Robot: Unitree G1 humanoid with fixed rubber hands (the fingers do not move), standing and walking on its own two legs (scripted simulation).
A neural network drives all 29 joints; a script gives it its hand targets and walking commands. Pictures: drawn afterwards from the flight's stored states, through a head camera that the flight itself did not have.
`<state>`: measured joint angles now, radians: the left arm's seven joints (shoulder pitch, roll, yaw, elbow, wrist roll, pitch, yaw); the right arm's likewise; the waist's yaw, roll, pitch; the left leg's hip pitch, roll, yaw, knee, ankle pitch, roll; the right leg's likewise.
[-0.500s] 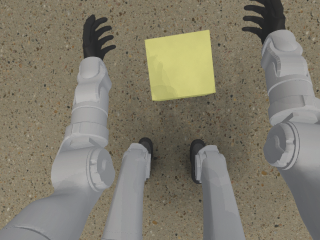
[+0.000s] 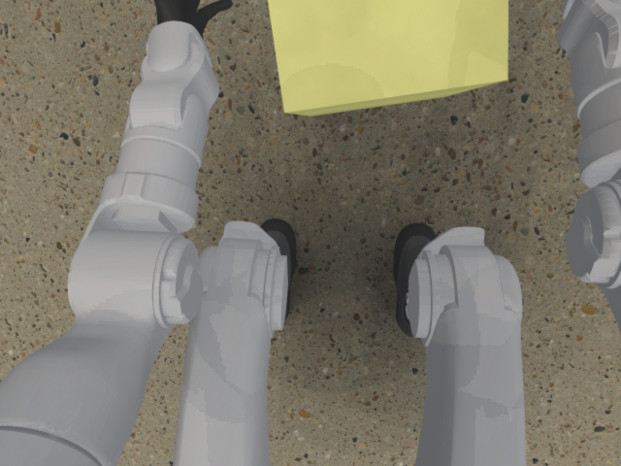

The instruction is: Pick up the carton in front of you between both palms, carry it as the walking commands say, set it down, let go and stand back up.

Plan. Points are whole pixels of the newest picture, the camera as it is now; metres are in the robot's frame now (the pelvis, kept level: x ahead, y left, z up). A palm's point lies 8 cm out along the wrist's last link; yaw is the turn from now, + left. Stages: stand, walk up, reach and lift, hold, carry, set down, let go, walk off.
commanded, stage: reach and lift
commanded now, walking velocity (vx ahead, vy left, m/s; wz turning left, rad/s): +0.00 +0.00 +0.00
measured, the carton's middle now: (374, 16) +0.54 -0.05 -0.29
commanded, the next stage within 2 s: none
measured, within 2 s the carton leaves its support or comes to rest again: leaves its support in 1.00 s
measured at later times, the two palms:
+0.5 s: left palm (211, 16) +0.53 +0.13 -0.21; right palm out of the picture +0.55 -0.22 -0.22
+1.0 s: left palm out of the picture +0.55 +0.12 -0.20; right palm out of the picture +0.55 -0.19 -0.21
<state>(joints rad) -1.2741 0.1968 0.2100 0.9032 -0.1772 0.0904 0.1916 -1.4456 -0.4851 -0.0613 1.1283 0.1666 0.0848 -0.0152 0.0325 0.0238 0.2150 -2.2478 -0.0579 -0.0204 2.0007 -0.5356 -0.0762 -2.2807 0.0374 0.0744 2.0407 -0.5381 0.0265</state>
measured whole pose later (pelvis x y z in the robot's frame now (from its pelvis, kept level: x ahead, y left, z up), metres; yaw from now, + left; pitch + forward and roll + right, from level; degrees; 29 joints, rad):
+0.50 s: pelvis +0.00 +0.00 -0.04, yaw +0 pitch +36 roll +4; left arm -1.43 0.23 0.18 1.11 -0.23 0.04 0.19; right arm -1.53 -0.48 0.03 1.21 0.22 0.06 -0.03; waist 0.02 0.05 0.39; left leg -2.23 -0.06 -0.03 2.18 -0.57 -0.09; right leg -2.27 0.02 0.05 2.22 -0.58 0.01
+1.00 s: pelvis +0.00 +0.00 -0.04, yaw +0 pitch +38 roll +3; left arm -1.41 0.15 0.39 0.96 -0.04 0.18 0.16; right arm -1.50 -0.35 -0.11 1.10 0.05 0.18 -0.02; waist 0.00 0.06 0.32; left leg -2.26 -0.10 -0.05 2.17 -0.58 -0.10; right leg -2.29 0.01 0.05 2.21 -0.59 0.01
